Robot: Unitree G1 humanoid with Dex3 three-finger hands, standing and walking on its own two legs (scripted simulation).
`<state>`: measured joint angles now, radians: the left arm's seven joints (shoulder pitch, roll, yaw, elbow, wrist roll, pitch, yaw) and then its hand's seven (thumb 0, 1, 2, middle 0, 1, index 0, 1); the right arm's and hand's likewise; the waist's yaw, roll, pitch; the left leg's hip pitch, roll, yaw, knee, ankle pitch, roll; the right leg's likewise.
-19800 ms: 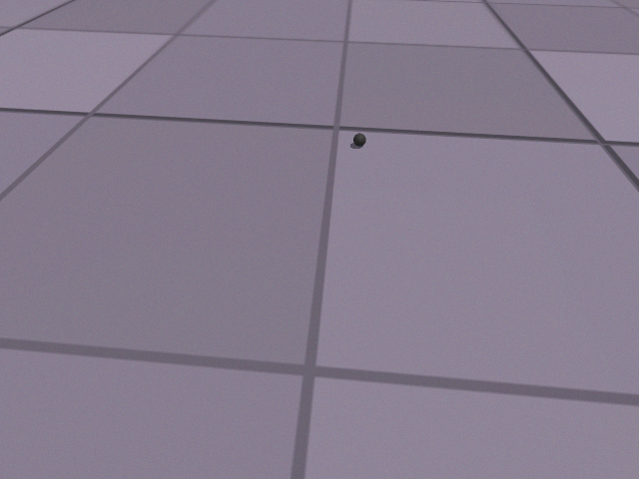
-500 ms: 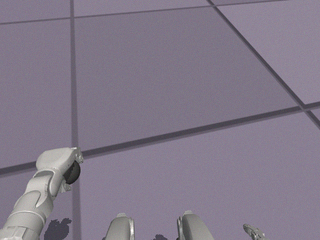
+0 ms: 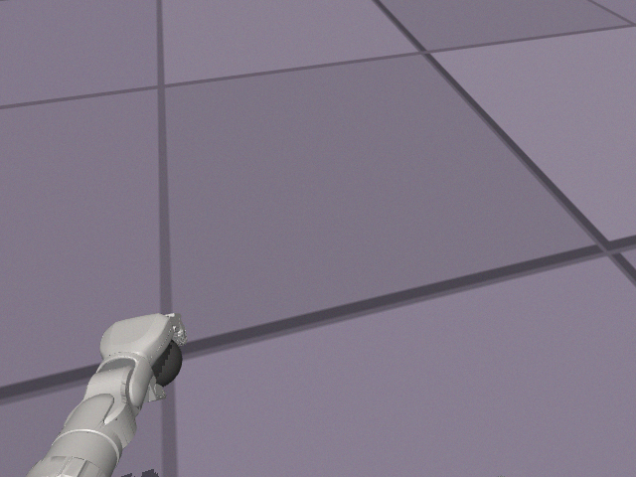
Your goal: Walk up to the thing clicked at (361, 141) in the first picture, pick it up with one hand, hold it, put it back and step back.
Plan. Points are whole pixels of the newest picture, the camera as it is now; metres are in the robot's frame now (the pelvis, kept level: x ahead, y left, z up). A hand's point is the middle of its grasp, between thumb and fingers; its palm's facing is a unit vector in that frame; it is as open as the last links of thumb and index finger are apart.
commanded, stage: hold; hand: left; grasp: from above
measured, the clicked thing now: (155, 361) +0.34 +0.24 -0.10
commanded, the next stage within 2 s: crouch in 1.96 s
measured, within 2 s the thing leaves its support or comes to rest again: neither
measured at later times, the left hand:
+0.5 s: hand (145, 348) +0.33 +0.23 -0.03, palm faces -0.45 -0.07 -0.89, open 9.7 cm
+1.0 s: hand (144, 367) +0.29 +0.21 -0.01, palm faces -0.45 -0.06 -0.89, open 9.7 cm
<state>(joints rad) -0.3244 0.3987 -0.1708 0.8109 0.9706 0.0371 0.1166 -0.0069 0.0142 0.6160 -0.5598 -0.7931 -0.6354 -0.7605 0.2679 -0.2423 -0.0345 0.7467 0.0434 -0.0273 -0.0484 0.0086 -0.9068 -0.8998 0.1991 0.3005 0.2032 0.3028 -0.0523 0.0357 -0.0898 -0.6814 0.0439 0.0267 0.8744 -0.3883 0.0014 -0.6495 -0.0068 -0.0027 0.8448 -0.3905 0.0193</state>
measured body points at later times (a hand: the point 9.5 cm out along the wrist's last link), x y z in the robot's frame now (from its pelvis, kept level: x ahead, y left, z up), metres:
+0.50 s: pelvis +0.02 +0.00 +0.02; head +0.05 -0.01 +0.47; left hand +0.35 +0.23 +0.02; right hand +0.13 -0.27 -0.10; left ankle +0.02 +0.12 -0.70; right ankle +0.01 -0.13 -0.70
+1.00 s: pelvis +0.00 -0.01 +0.03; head +0.01 -0.03 +0.48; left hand +0.31 +0.21 +0.04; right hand +0.14 -0.26 -0.08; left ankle +0.02 +0.12 -0.70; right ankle +0.01 -0.13 -0.70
